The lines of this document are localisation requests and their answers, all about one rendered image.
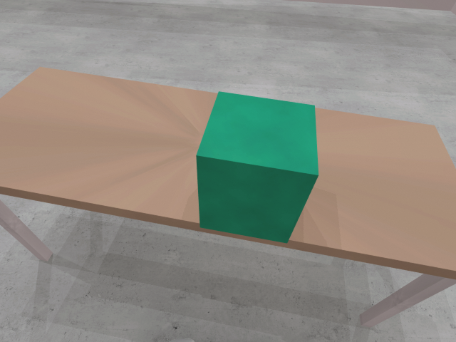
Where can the carton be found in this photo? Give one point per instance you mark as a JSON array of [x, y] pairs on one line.
[[257, 164]]

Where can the table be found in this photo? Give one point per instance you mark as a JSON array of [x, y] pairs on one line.
[[385, 192]]

